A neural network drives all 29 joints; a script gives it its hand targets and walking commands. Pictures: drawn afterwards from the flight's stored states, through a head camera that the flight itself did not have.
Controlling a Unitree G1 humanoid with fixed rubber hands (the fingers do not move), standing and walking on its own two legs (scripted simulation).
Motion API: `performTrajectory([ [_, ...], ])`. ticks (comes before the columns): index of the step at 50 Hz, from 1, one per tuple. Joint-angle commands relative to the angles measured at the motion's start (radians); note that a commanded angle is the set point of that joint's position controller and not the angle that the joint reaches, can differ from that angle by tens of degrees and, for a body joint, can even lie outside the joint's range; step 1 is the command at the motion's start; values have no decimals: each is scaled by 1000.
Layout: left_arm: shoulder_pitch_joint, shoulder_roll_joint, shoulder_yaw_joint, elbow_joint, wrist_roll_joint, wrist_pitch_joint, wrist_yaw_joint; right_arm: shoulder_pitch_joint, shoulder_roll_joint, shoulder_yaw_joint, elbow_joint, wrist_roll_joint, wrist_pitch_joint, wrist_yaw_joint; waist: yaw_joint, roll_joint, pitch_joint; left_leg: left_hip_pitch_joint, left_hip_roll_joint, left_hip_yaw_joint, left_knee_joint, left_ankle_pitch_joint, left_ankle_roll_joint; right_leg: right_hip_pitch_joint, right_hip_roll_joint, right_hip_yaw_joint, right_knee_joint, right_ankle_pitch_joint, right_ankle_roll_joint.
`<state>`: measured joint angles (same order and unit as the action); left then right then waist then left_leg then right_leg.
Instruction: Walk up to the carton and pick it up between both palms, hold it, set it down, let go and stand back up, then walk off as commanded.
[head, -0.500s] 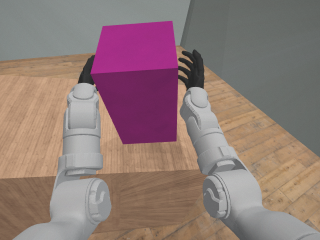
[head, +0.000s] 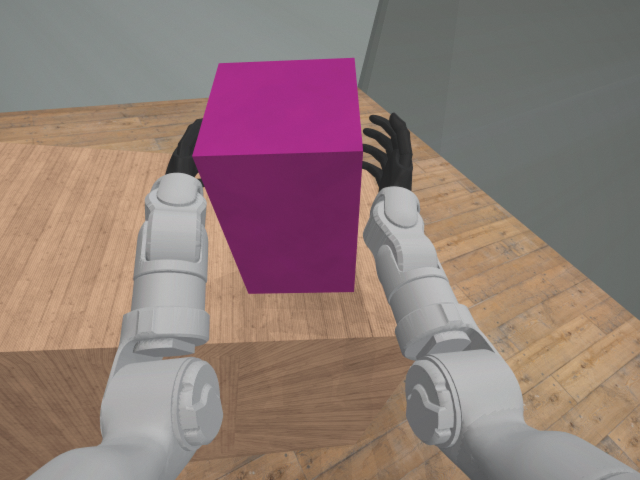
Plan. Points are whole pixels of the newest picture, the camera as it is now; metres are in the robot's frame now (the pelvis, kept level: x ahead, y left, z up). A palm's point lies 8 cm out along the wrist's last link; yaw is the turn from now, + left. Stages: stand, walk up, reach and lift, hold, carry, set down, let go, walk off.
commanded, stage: set down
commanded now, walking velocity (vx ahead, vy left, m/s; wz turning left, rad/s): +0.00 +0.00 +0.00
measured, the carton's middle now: (294, 191) +0.44 +0.01 +0.15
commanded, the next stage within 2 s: none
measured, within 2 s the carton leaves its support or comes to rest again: neither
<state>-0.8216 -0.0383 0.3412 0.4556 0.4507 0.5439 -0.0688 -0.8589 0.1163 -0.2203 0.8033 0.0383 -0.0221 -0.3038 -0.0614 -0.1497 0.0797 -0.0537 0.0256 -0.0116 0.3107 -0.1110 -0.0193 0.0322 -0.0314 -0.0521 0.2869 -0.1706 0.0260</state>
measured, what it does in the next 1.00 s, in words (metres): stands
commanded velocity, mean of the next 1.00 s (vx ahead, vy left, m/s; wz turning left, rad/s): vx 0.00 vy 0.00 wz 0.00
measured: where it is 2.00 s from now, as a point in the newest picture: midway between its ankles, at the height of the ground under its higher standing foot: outside the picture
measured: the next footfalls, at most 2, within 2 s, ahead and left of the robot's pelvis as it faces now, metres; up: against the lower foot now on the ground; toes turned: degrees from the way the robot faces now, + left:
none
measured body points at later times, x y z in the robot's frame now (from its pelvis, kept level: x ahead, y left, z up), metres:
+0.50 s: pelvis +0.01 +0.00 +0.00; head +0.00 +0.06 +0.45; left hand +0.43 +0.14 +0.14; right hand +0.41 -0.12 +0.17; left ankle +0.05 +0.13 -0.75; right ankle +0.00 -0.13 -0.75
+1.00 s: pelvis +0.03 +0.00 +0.00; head +0.03 +0.06 +0.45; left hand +0.45 +0.13 +0.10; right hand +0.41 -0.12 +0.14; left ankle +0.05 +0.13 -0.75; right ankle +0.00 -0.13 -0.75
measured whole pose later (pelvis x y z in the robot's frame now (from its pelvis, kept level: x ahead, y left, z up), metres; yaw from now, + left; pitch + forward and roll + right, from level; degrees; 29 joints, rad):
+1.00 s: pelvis +0.03 +0.00 +0.00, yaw -1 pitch -6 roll +0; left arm -0.76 -0.04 0.40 0.67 0.45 0.28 -0.09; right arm -0.72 0.22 -0.34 0.80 -0.12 -0.13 -0.30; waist -0.06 -0.15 0.10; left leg -0.05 0.03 0.01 0.29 -0.14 -0.02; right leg 0.03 -0.03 -0.04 0.25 -0.18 0.03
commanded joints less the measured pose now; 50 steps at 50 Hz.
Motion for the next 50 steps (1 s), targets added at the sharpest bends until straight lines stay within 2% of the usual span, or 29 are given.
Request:
performTrajectory([
  [1, -672, -519, -280, -52, -104, -156, -156, -590, 487, 247, -92, -113, -50, 176, -49, 188, -413, 220, -70, 132, -30, 116, -3, 120, 58, -96, -60, 155, 35],
  [13, -623, -518, -289, -50, -121, -220, -168, -513, 529, 303, -126, -129, -82, 163, -44, 180, -451, 196, -75, 141, -11, 201, -4, 180, 54, -88, -44, 317, 48],
  [19, -635, -528, -284, -13, -122, -253, -165, -504, 546, 286, -119, -158, -98, 167, -42, 183, -455, 168, -74, 144, -21, 166, -2, 161, 50, -88, -51, 286, 45],
  [25, -632, -521, -235, 55, -102, -278, -170, -484, 562, 239, -83, -193, -99, 175, -32, 174, -417, 131, -74, 153, -49, 93, 9, 145, 43, -80, -63, 215, 47],
  [29, -643, -516, -209, 81, -92, -301, -171, -472, 577, 216, -65, -216, -102, 179, -26, 175, -420, 110, -74, 157, -56, 78, 13, 148, 39, -75, -58, 211, 48],
  [50, -579, -516, -134, 188, -42, -394, -177, -370, 619, 153, -17, -303, -145, 183, -9, 186, -431, 56, -65, 166, -38, 177, 5, 172, 37, -68, -28, 352, 51],
])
